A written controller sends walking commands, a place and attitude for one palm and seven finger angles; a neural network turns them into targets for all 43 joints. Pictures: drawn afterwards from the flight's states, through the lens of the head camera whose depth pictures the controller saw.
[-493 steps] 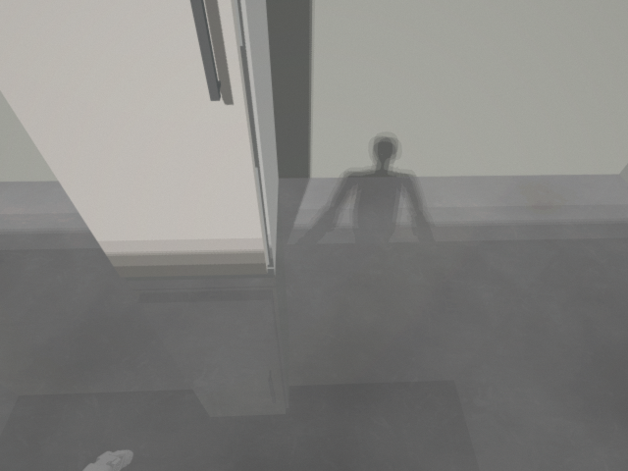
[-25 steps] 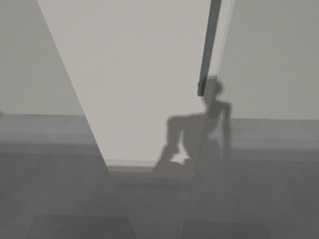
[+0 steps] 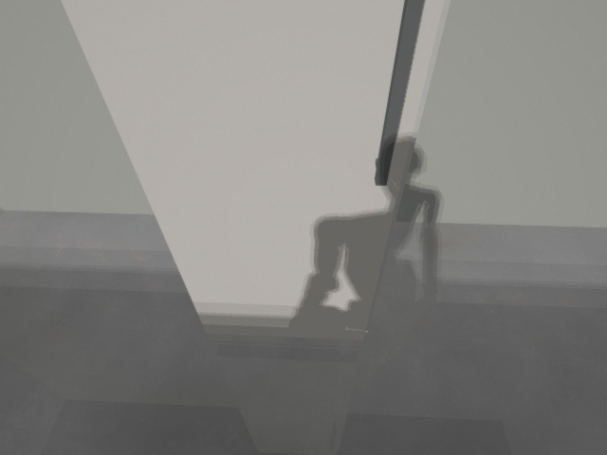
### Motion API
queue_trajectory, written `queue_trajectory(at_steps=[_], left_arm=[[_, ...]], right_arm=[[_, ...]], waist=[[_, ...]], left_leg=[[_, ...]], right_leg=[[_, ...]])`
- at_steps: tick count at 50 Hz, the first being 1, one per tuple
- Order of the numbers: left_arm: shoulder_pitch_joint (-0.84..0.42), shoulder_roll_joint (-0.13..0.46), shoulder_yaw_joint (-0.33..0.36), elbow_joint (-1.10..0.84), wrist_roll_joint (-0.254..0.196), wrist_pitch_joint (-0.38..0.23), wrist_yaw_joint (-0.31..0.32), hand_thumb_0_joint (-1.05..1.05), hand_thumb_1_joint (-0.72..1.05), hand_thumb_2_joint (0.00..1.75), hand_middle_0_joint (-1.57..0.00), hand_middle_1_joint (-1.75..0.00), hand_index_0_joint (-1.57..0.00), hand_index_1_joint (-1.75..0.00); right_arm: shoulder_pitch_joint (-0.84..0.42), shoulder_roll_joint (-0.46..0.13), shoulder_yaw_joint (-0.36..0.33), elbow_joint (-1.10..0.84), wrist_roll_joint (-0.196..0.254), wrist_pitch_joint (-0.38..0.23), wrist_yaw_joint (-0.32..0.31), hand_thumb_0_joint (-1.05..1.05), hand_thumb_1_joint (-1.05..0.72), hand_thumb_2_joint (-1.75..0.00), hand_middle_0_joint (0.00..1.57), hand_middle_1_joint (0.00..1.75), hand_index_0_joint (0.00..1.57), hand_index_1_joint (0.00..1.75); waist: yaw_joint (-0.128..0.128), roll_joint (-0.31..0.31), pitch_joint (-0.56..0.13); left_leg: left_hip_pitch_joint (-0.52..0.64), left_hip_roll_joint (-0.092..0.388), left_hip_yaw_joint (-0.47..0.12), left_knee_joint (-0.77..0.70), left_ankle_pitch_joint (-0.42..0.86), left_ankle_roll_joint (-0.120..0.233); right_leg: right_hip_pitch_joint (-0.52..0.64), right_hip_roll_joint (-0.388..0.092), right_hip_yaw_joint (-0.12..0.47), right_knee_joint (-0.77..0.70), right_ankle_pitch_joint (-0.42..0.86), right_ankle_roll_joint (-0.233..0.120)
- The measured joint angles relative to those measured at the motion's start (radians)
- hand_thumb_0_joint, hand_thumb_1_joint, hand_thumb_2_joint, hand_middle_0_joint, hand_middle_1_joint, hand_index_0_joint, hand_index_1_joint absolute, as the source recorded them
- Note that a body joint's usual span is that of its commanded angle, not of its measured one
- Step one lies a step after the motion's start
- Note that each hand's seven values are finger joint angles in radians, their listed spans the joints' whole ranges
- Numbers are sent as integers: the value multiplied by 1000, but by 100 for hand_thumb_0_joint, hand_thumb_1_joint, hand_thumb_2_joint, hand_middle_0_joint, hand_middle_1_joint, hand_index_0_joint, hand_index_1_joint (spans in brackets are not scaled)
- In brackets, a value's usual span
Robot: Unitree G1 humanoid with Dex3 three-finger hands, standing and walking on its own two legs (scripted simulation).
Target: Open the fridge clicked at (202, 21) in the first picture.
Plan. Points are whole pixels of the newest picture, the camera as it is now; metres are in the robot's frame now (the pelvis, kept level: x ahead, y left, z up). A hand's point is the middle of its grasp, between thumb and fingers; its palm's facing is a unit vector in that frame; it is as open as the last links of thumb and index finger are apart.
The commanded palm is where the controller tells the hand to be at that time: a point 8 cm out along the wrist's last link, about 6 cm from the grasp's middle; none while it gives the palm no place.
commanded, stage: look again from close up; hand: right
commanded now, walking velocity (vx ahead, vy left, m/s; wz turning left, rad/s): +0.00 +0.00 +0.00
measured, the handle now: (396, 76) +0.58 -0.10 +0.23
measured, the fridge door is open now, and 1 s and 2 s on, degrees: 0 0 0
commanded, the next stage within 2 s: raise the hand to about handle height in 0.92 s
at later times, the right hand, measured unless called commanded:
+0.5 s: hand out of the picture +0.03 -0.15 -0.17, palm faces +0.02 +0.99 -0.15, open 7.3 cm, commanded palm none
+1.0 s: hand out of the picture +0.05 -0.15 -0.17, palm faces +0.00 +0.99 -0.17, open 7.3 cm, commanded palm none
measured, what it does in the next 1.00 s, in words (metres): shifts its weight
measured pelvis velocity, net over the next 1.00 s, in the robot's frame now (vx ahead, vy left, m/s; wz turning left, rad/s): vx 0.05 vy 0.01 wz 0.03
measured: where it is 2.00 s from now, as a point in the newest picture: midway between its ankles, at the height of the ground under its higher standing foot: outside the picture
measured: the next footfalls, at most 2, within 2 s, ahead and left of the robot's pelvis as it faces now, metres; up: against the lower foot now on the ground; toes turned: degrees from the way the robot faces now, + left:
none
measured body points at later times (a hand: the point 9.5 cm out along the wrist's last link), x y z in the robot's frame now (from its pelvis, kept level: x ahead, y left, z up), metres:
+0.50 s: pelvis +0.03 +0.01 +0.00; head +0.04 +0.00 +0.45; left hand +0.03 +0.23 -0.15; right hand +0.03 -0.20 -0.16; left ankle +0.04 +0.14 -0.74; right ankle +0.07 -0.09 -0.74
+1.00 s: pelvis +0.05 +0.01 +0.01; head +0.06 +0.01 +0.46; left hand +0.04 +0.24 -0.15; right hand +0.05 -0.20 -0.16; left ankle +0.04 +0.14 -0.74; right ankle +0.07 -0.09 -0.74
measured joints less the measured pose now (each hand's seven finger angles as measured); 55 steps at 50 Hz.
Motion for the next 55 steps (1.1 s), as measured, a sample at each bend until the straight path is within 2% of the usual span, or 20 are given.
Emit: queue_trajectory(at_steps=[52, 53, 54, 55], left_arm=[[-39, 11, -16, 45, -8, -16, 8, 1, 92, 90, -20, -30, -20, -30], [-28, 16, -14, 4, -9, -23, 18, 1, 92, 90, -20, -30, -20, -30], [-6, 21, -20, -43, -14, -62, 41, 2, 92, 90, -20, -30, -20, -30], [17, 29, -25, -81, -22, -116, 52, 2, 92, 90, -20, -30, -20, -30]], right_arm=[[-62, 0, 21, 32, 8, -17, -10, 0, -91, -90, 20, 30, 20, 29], [-20, 6, -9, -119, 49, 48, -9, 1, -91, -90, 20, 30, 20, 30], [33, -3, -22, -314, 75, 93, -31, 2, -93, -90, 21, 30, 21, 30], [77, -19, -21, -471, 95, 75, -55, 3, -94, -90, 21, 30, 21, 30]], waist=[[-2, 0, 31], [2, -8, 47], [-5, -8, 61], [-11, -5, 57]], left_leg=[[98, -21, -19, -51, -48, 10], [102, -24, -14, -46, -49, 9], [102, -21, -14, -30, -56, 11], [88, -13, -15, -4, -68, 12]], right_leg=[[103, -20, -16, -39, -58, 24], [98, -24, -11, -19, -67, 25], [102, -21, -11, -12, -72, 25], [99, -13, -13, -10, -73, 25]])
